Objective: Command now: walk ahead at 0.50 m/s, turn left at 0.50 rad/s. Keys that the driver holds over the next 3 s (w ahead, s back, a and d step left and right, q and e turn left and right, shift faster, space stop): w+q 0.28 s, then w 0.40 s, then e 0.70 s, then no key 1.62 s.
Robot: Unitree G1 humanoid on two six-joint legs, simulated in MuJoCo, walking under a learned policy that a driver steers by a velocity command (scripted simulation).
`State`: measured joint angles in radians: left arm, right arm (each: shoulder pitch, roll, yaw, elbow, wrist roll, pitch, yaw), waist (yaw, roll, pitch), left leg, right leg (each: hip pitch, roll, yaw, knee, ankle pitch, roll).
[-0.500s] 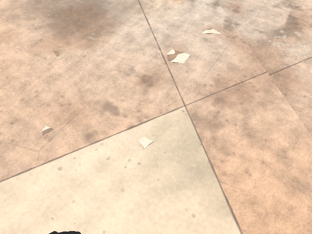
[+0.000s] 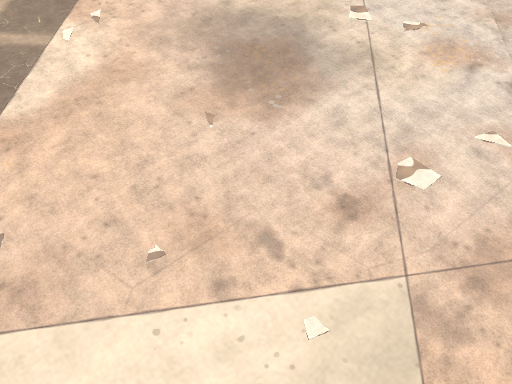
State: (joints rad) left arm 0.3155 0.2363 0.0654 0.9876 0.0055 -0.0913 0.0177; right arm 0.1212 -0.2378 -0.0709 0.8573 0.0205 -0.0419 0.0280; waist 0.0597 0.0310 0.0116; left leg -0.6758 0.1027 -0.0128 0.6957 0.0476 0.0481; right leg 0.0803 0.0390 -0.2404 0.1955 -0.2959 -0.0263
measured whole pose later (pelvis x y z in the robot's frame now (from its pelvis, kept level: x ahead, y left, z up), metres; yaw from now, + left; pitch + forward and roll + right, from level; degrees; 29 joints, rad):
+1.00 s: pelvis +0.53 +0.06 +0.01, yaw +9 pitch +3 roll +0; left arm 0.27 0.28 0.07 0.87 -0.02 -0.03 0.00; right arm 0.07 -0.26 -0.06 0.73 0.00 -0.04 -0.03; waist 0.06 0.02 0.04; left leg -0.58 0.02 -0.10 0.70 -0.15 -0.06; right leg -0.22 0.08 0.07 0.37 -0.18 -0.06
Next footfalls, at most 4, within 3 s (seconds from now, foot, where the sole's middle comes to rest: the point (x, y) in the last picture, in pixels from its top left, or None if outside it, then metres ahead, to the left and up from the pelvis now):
0.12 left None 0.24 0.12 -0.77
0.64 right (286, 351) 0.58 -0.02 -0.77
1.10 left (203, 312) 0.68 0.22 -0.77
1.50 right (298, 339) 0.62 -0.05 -0.77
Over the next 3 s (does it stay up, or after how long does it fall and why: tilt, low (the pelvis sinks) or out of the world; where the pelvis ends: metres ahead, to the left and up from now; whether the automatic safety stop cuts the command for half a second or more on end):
stays up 0.59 0.07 0.00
